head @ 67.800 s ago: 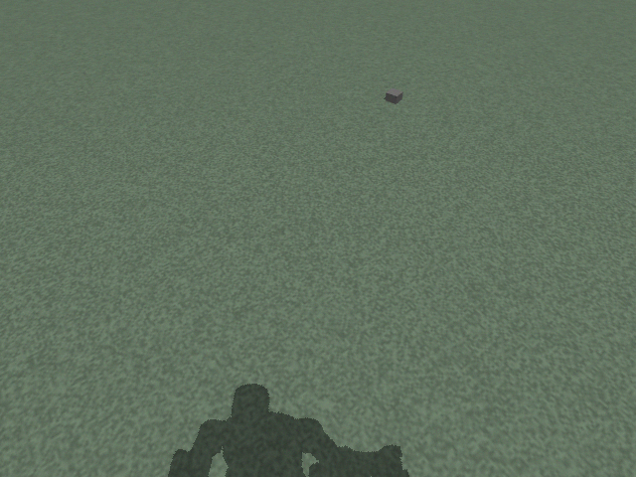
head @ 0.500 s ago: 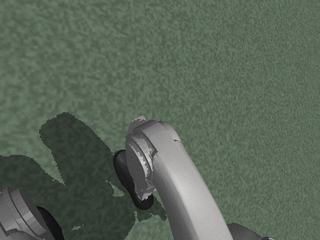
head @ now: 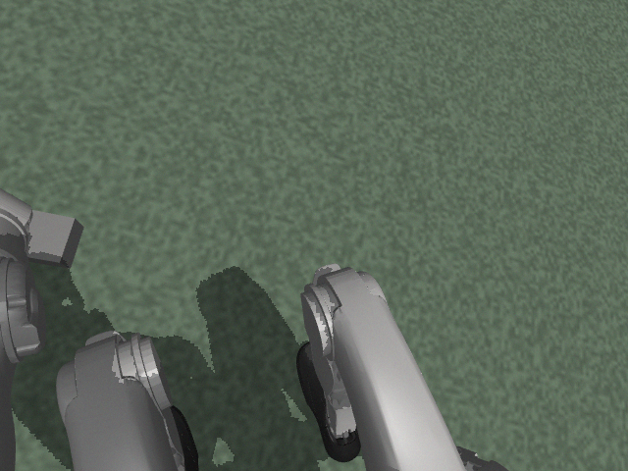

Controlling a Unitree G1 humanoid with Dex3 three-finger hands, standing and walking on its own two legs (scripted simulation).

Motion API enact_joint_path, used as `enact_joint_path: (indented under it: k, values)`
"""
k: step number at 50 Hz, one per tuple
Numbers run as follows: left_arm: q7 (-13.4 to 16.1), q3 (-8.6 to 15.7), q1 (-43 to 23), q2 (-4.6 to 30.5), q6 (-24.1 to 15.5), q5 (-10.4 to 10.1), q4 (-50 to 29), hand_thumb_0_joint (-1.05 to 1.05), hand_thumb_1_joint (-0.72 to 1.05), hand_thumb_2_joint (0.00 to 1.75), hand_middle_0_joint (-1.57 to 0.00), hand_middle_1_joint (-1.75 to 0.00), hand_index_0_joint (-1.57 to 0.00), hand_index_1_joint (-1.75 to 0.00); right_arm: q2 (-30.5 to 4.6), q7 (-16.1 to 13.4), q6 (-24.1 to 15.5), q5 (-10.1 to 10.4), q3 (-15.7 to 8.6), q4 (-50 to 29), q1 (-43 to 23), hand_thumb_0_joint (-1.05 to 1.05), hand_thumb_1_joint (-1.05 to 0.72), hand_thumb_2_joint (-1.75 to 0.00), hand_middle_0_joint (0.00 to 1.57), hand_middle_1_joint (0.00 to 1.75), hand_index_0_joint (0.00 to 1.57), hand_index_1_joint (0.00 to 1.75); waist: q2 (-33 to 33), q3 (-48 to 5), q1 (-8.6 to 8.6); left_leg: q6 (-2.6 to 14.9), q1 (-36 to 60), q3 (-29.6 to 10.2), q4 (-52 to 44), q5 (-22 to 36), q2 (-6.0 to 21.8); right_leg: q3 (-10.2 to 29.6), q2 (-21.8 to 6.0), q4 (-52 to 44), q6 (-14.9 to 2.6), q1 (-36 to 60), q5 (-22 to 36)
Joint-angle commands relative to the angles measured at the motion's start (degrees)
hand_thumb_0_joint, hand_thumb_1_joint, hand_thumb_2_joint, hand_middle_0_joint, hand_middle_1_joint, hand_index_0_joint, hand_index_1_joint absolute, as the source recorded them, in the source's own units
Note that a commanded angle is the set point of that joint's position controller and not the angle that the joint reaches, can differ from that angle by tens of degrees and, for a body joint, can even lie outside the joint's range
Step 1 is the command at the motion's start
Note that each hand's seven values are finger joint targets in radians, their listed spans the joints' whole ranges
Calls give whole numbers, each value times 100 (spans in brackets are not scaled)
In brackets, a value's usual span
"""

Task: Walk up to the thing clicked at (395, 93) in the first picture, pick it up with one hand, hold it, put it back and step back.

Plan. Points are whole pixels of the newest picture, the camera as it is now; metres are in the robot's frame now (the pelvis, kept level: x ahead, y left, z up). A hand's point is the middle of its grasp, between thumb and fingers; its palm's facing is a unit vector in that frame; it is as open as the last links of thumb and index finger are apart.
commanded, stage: withdraw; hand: left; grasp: from above
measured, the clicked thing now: (46, 239) +0.50 +0.28 -0.32
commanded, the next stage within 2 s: home in 0.16 s
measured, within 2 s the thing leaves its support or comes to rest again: neither
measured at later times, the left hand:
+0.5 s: hand (11, 241) +0.46 +0.28 -0.19, palm faces -0.39 -0.21 -0.90, open 12.6 cm
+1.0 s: hand out of the picture +0.30 +0.25 +0.05, palm faces -0.19 -0.74 -0.65, open 7.8 cm
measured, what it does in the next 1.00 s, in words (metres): rises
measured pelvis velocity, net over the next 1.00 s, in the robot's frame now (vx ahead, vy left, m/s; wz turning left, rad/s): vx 0.01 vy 0.00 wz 0.12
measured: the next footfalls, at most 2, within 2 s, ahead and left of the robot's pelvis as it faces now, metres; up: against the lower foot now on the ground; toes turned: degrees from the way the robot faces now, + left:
none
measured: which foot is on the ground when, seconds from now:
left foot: down 0.00-1.00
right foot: down 0.00-1.00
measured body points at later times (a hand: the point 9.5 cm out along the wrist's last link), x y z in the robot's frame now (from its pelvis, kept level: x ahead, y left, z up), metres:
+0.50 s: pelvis +0.00 +0.00 -0.01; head +0.26 +0.05 +0.35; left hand +0.48 +0.29 -0.13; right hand +0.01 -0.27 -0.11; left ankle +0.07 +0.13 -0.31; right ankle +0.11 -0.13 -0.31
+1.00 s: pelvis +0.01 +0.00 +0.16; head +0.16 +0.04 +0.58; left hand +0.31 +0.29 +0.09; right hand +0.24 -0.23 +0.05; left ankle +0.07 +0.13 -0.31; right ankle +0.11 -0.13 -0.31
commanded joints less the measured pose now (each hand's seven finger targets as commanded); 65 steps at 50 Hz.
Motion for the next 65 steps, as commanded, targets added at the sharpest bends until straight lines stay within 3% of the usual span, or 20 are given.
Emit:
enact_joint_path:
  k: [1,6,9,12,15,17,20,22,27,29,30,33,34,39,41,46,49,51,58,65]
  values:
    - [-322,-249,-2139,886,-646,731,-366,0,-49,97,-6,-102,-8,-100,-1594,-322,-44,-66,-359,165,1358,0,-89,-89,20,30,20,30,1212,-2635,-526,195,1993,490,-1641,213,-193,-497,340,-1447,-424,1625,152]
    - [-456,-184,-1912,1355,-1331,1373,73,0,-49,97,-7,-102,-8,-100,-1571,-640,-84,-187,-188,-191,1325,0,-89,-89,20,30,20,30,927,-2519,-560,232,1812,671,-1435,429,-211,-444,337,-1390,-406,1861,169]
    - [-462,-87,-1684,1737,-1717,1486,218,0,-49,97,-7,-101,-8,-99,-1481,-773,-81,-216,-106,-427,1352,0,-89,-89,20,30,20,30,731,-2685,-485,231,1477,796,-1258,454,-180,-272,351,-1410,-370,2401,-67]
    - [-443,-7,-1238,1906,-2062,1555,111,0,-50,97,-7,-100,-8,-98,-1524,-892,-26,-220,-59,-615,1438,0,-89,-89,20,30,20,30,738,-3111,-261,246,1563,801,-1116,888,-140,-306,324,-1325,-353,2699,438]
    - [-335,409,-1265,2376,-2496,1676,-1361,0,-34,93,-23,-83,-22,-82,-1559,-995,94,-209,-148,-739,1523,0,-89,-90,20,30,20,30,1674,-4305,176,187,2313,824,-1193,1578,-92,-428,260,-1082,-398,3051,1348]
    - [-387,263,-676,1810,-2610,1788,-1733,0,-18,86,-23,-67,-21,-66,-1521,-1049,253,-168,-317,-748,1522,0,-89,-90,20,30,20,30,2110,-4568,241,117,2768,795,-1245,1958,-72,-482,223,-973,-469,2797,1715]
    - [-437,510,-160,1776,-2824,1713,-2697,0,-3,86,-23,-56,-21,-58,-1562,-1113,499,-129,-636,-780,1638,0,-89,-90,20,30,20,30,2079,-4726,382,91,2836,815,-1271,2097,-106,-516,201,-982,-493,2740,1821]
    - [-525,603,299,1782,-2872,1660,-3699,0,5,92,-24,-58,-22,-60,-1504,-1136,645,-102,-926,-861,1707,0,-89,-90,20,30,20,30,2239,-5525,653,75,3433,861,-1409,2334,-97,-432,164,-1068,-500,3050,2030]
    - [-955,290,886,1052,-2847,1160,-4897,0,29,91,-22,-49,-21,-51,-1330,-1269,904,96,-1386,-984,1574,0,-89,-90,20,30,20,30,1866,-5398,820,156,3614,894,-1964,1707,-131,-305,111,-1559,-526,2668,1464]
    - [-1193,69,1406,550,-2772,914,-4747,0,36,91,-22,-48,-21,-49,-1266,-1375,977,156,-1448,-999,1497,0,-89,-90,20,30,20,30,1450,-4868,821,203,3558,795,-2280,1236,-148,-309,91,-1808,-521,2435,1042]
    - [-1304,30,1380,563,-2801,757,-5401,0,37,93,-23,-49,-21,-50,-1209,-1418,1002,209,-1477,-1101,1439,0,-89,-90,20,30,20,30,1537,-5179,925,218,3740,779,-2470,1158,-149,-262,89,-1942,-506,2706,1011]
    - [-1647,-123,2641,125,-2638,255,-4872,0,50,91,-22,-44,-21,-44,-1155,-1565,1076,336,-1470,-1159,1195,0,-89,-90,20,30,20,30,707,-4105,936,305,3391,619,-2970,506,-137,-261,117,-2306,-425,2704,588]
    - [-1779,-442,2749,-336,-2633,-3,-5176,0,57,91,-22,-41,-21,-42,-1127,-1611,1067,366,-1437,-1358,991,0,-89,-90,20,30,20,30,526,-3759,864,299,3297,534,-3127,323,-167,-287,104,-2438,-447,2567,438]
    - [-2037,-402,3215,-373,-2542,-919,-6414,0,81,95,-22,-37,-21,-37,-903,-1816,986,516,-1376,-1592,541,0,-90,-90,20,30,20,30,396,-3856,1114,317,3952,591,-3743,211,-118,-98,85,-3069,-380,3354,443]
    - [-2026,-334,3183,-412,-2540,-1156,-7183,0,84,94,-21,-35,-21,-35,-856,-1915,911,601,-1330,-1825,233,0,-90,-90,20,30,20,30,869,-3987,1232,272,4442,500,-4126,285,-106,-78,38,-3146,-397,3452,578]
    - [-1939,10,4541,-638,-2221,-1695,-7605,0,86,90,-20,-31,-20,-31,-720,-2112,806,724,-1238,-2030,-70,0,-90,-90,20,30,20,30,880,-4008,1440,198,5303,449,-4752,678,-100,-17,-15,-3621,-408,4061,838]
    - [-1987,-105,5123,-958,-1965,-2192,-7837,0,88,95,-21,-35,-21,-35,-585,-2210,731,742,-1186,-2148,-142,0,-90,-90,20,30,20,30,453,-3726,1286,256,5359,614,-4922,745,-158,106,-23,-4250,-375,4667,814]
    - [-2001,-5,5573,-965,-1817,-2552,-8137,0,90,92,-21,-32,-20,-32,-520,-2280,675,764,-1168,-2256,-231,0,-90,-90,20,30,20,30,391,-3638,1394,277,5540,669,-5173,637,-168,175,-25,-4635,-360,5079,680]
    - [-1973,103,6592,-1196,-1399,-3657,-8977,0,89,90,-20,-30,-20,-30,-358,-2558,493,813,-1056,-2356,-192,0,-90,-90,20,30,20,30,213,-3078,1254,249,6432,564,-6191,491,-154,274,-1,-5669,-329,6040,507]
    - [-1910,151,7759,-1675,-1028,-4306,-9429,0,89,90,-20,-30,-20,-30,-207,-2880,257,822,-868,-2445,130,0,-90,-90,20,30,20,30,228,-2830,1302,200,7748,635,-7043,1758,-134,267,14,-6618,-327,7307,1538]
